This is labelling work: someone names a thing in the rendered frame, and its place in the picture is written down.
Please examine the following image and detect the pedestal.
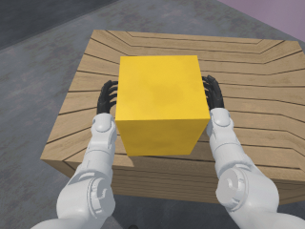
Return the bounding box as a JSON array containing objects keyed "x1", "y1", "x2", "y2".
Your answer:
[{"x1": 40, "y1": 30, "x2": 305, "y2": 206}]

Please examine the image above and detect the carton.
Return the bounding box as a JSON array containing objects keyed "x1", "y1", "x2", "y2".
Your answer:
[{"x1": 115, "y1": 55, "x2": 211, "y2": 156}]

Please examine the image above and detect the robot left hand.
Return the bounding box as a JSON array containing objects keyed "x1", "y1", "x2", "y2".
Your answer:
[{"x1": 96, "y1": 80, "x2": 118, "y2": 115}]

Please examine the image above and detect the robot left forearm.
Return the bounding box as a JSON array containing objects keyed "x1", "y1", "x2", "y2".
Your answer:
[{"x1": 56, "y1": 113, "x2": 117, "y2": 215}]

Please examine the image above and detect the robot right upper arm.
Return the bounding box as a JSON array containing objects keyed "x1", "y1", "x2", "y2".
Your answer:
[{"x1": 215, "y1": 167, "x2": 305, "y2": 229}]

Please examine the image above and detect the robot left upper arm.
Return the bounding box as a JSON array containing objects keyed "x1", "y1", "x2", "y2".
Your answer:
[{"x1": 31, "y1": 177, "x2": 115, "y2": 229}]

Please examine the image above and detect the robot right forearm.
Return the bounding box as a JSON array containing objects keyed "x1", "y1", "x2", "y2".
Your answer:
[{"x1": 206, "y1": 108, "x2": 279, "y2": 200}]

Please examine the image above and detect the robot right hand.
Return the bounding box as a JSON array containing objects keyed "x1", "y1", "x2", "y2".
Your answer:
[{"x1": 201, "y1": 75, "x2": 225, "y2": 111}]

